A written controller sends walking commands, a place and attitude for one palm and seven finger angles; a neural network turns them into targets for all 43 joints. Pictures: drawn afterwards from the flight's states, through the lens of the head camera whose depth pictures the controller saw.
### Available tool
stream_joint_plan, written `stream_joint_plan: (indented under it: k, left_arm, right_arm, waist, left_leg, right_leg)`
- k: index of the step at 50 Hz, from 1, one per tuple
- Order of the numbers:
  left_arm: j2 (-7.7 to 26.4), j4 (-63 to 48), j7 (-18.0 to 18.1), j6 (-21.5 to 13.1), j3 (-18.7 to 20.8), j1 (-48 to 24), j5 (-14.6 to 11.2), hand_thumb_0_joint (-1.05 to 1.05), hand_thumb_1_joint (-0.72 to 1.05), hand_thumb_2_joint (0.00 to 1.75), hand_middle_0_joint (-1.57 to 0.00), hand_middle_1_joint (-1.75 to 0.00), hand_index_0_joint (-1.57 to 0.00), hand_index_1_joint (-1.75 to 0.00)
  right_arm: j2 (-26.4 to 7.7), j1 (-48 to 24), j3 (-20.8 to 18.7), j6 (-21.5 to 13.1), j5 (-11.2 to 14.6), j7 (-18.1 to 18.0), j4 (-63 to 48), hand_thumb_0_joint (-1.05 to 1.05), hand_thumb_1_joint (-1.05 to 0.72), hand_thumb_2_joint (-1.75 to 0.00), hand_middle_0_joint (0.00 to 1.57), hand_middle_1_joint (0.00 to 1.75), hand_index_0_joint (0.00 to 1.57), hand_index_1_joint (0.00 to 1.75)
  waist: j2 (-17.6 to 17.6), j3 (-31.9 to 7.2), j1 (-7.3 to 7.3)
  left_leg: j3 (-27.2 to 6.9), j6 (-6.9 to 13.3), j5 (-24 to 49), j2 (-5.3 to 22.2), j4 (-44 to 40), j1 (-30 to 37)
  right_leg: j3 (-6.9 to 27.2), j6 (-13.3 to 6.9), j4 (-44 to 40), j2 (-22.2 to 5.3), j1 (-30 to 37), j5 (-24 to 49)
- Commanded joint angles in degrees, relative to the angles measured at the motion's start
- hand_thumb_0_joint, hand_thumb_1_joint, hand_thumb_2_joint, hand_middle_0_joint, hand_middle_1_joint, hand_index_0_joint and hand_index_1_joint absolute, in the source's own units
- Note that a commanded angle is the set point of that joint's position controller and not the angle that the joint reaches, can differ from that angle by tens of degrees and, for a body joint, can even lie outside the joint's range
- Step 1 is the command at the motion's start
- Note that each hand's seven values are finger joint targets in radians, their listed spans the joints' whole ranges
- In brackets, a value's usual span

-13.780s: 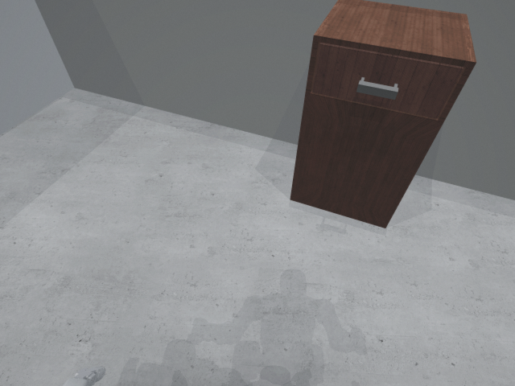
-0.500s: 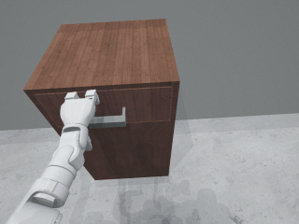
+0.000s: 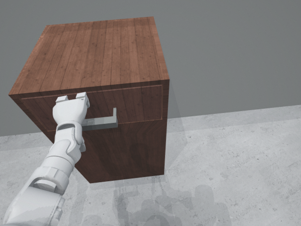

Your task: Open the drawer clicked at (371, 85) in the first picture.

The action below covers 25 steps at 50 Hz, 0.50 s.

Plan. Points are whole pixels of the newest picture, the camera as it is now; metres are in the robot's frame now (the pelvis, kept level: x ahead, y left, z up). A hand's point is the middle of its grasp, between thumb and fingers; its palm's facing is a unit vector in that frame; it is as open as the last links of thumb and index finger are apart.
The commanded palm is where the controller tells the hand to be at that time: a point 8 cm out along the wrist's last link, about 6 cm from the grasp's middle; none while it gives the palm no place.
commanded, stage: move the hooked fingers above the handle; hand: left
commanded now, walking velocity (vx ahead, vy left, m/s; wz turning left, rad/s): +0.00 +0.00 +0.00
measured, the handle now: (98, 117) +0.47 +0.19 -0.02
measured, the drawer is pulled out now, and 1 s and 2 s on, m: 0.00 0.00 0.00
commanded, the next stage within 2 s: none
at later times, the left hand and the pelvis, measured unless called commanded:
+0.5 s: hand (75, 124) +0.40 +0.24 +0.03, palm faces -0.10 -0.06 -0.99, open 13.8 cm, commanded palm +0.39 +0.20 +0.09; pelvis +0.01 +0.00 +0.00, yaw +1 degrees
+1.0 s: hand (80, 125) +0.40 +0.22 +0.03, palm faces -0.17 -0.08 -0.98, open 13.7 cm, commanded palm +0.39 +0.19 +0.09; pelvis +0.01 +0.00 +0.00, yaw +1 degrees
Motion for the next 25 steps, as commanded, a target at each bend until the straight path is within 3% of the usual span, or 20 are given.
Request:
stream_joint_plan:
  k: [1, 3, 5, 7, 9, 11, 12, 14, 16, 18, 20, 21, 24, 25]
  left_arm:
    - [2.1, -18.0, -3.2, -7.1, -4.5, -26.7, -1.2, 0.00, -0.50, 0.30, -0.30, -1.20, -0.30, -1.20]
    - [3.7, -20.1, -2.9, -11.2, -2.9, -26.6, 0.4, 0.00, -0.50, 0.30, -0.30, -1.20, -0.30, -1.20]
    - [6.8, -21.6, -0.3, -14.0, 0.8, -26.5, 1.9, 0.00, -0.50, 0.30, -0.30, -1.20, -0.30, -1.20]
    - [13.0, -20.5, 3.5, -14.5, 7.7, -24.2, 3.6, 0.00, -0.50, 0.30, -0.30, -1.20, -0.30, -1.20]
    - [15.5, -16.4, 7.6, -11.9, 12.1, -19.8, 4.5, 0.00, -0.50, 0.30, -0.30, -1.20, -0.30, -1.20]
    - [16.3, -13.8, 10.5, -7.3, 13.1, -18.9, 5.2, 0.00, -0.50, 0.30, -0.30, -1.20, -0.30, -1.20]
    - [14.8, -12.3, 11.2, -4.6, 11.3, -17.5, 5.6, 0.00, -0.50, 0.30, -0.30, -1.20, -0.30, -1.20]
    - [13.1, -8.7, 10.8, 0.6, 8.8, -17.9, 5.3, 0.00, -0.50, 0.30, -0.30, -1.20, -0.30, -1.20]
    - [14.2, -7.5, 8.4, 3.6, 8.8, -17.8, 3.9, 0.00, -0.50, 0.30, -0.30, -1.20, -0.30, -1.20]
    - [13.3, -8.8, 5.0, 4.9, 6.4, -21.6, 1.9, 0.00, -0.50, 0.30, -0.30, -1.20, -0.30, -1.20]
    - [10.6, -12.3, 0.6, 3.0, 2.9, -23.8, 0.4, 0.00, -0.50, 0.30, -0.30, -1.20, -0.30, -1.20]
    - [7.3, -16.1, -1.5, 0.7, -0.3, -25.7, -0.2, 0.00, -0.50, 0.30, -0.30, -1.20, -0.30, -1.20]
    - [-0.3, -24.6, -5.7, -7.3, -6.9, -23.7, -0.8, 0.00, -0.50, 0.30, -0.30, -1.20, -0.30, -1.20]
    - [-0.6, -26.3, -6.0, -9.7, -7.0, -22.0, -0.8, 0.00, -0.50, 0.30, -0.30, -1.20, -0.30, -1.20]
  right_arm:
    - [-7.6, -1.5, -2.6, -3.5, -0.5, -1.4, -7.1, 0.00, -0.90, -0.90, 0.20, 0.30, 0.20, 0.30]
    - [-7.2, -0.6, -2.7, -3.8, -1.0, -1.5, -6.6, 0.00, -0.90, -0.90, 0.20, 0.30, 0.20, 0.30]
    - [-6.8, -0.1, -2.8, -3.8, -1.4, -1.1, -6.3, 0.00, -0.90, -0.90, 0.20, 0.30, 0.20, 0.30]
    - [-6.7, -0.3, -2.7, -3.5, -1.4, -0.6, -6.3, 0.00, -0.90, -0.90, 0.20, 0.30, 0.20, 0.30]
    - [-6.2, -1.6, -2.2, -3.1, -1.6, -0.1, -6.8, 0.00, -0.90, -0.90, 0.20, 0.30, 0.20, 0.30]
    - [-6.4, -3.2, -1.6, -2.6, -1.7, 0.5, -7.3, 0.00, -0.90, -0.90, 0.20, 0.30, 0.20, 0.30]
    - [-6.3, -4.1, -1.5, -2.4, -1.6, 0.7, -7.7, 0.00, -0.90, -0.90, 0.20, 0.30, 0.20, 0.30]
    - [-6.8, -4.7, -1.4, -1.9, -1.3, 0.9, -7.5, 0.00, -0.90, -0.90, 0.20, 0.30, 0.20, 0.30]
    - [-7.2, -5.2, -1.2, -1.0, -0.7, 0.4, -7.9, 0.00, -0.90, -0.90, 0.20, 0.30, 0.20, 0.30]
    - [-7.8, -5.3, -1.3, -0.7, -0.1, -0.4, -8.3, 0.00, -0.90, -0.90, 0.20, 0.30, 0.20, 0.30]
    - [-8.3, -5.0, -1.5, -1.0, 0.1, -1.3, -8.6, 0.00, -0.90, -0.90, 0.20, 0.30, 0.20, 0.30]
    - [-8.1, -5.1, -1.8, -1.2, -0.1, -1.7, -9.0, 0.00, -0.90, -0.90, 0.20, 0.30, 0.20, 0.30]
    - [-7.2, -4.1, -2.4, -2.8, -0.8, -1.9, -8.8, 0.00, -0.90, -0.90, 0.20, 0.30, 0.20, 0.30]
    - [-6.8, -3.5, -2.3, -3.3, -1.1, -1.7, -8.7, 0.00, -0.90, -0.90, 0.20, 0.30, 0.20, 0.30]
  waist:
    - [-5.4, -16.6, -4.29]
    - [-1.9, -16.6, -3.27]
    - [0.2, -18.0, -1.72]
    - [0.7, -19.2, 0.69]
    - [-1.5, -17.1, 2.54]
    - [-1.7, -16.5, 3.73]
    - [-2.0, -17.2, 4.02]
    - [-4.5, -17.1, 2.92]
    - [-7.6, -18.1, 2.58]
    - [-9.5, -18.3, 0.52]
    - [-9.8, -18.7, -1.27]
    - [-8.5, -19.3, -2.60]
    - [-2.3, -18.1, -3.85]
    - [-0.8, -17.9, -3.38]
  left_leg:
    - [2.4, 3.0, 15.2, -1.2, -1.9, 18.8]
    - [1.6, 2.8, 16.8, -1.0, -1.3, 20.9]
    - [1.3, 2.4, 18.6, -0.8, -0.6, 21.6]
    - [1.4, 1.9, 19.4, -1.0, -0.1, 19.2]
    - [2.0, 1.6, 18.4, -1.2, -0.4, 14.3]
    - [2.9, 1.2, 17.5, -1.6, -1.2, 12.0]
    - [3.7, 1.1, 17.2, -1.5, -1.5, 12.0]
    - [4.5, 1.2, 15.8, -1.3, -2.1, 11.8]
    - [4.7, 1.4, 15.3, -1.4, -3.0, 11.9]
    - [5.0, 2.2, 14.7, -1.4, -3.3, 12.8]
    - [4.7, 2.8, 16.1, -1.6, -3.0, 15.0]
    - [4.1, 2.9, 17.6, -1.5, -2.8, 17.4]
    - [2.5, 3.2, 21.9, -1.3, -1.2, 24.0]
    - [1.6, 3.1, 22.8, -1.2, -1.0, 24.9]
  right_leg:
    - [-2.4, -0.2, -7.0, -0.4, 1.7, 23.0]
    - [-2.8, -0.7, -5.9, 0.0, -1.2, 21.9]
    - [-3.4, -1.3, -4.5, 0.3, -2.4, 21.4]
    - [-3.6, -1.7, -3.0, 0.5, -1.3, 21.6]
    - [-4.1, -2.0, -2.1, 0.8, 0.1, 21.3]
    - [-4.3, -2.1, -2.0, 0.8, 1.7, 20.6]
    - [-4.0, -1.9, -2.4, 0.8, 2.4, 21.0]
    - [-3.6, -1.3, -3.9, 0.6, 3.4, 21.3]
    - [-2.8, -0.9, -5.1, 0.5, 6.5, 22.4]
    - [-2.2, 0.0, -6.4, -0.3, 8.3, 25.2]
    - [-2.0, 0.4, -6.9, -0.8, 8.9, 29.4]
    - [-2.1, 0.2, -6.8, -0.9, 8.1, 30.0]
    - [-2.6, -0.2, -6.3, -0.3, 2.0, 28.8]
    - [-3.1, -0.5, -5.9, -0.1, 0.5, 27.1]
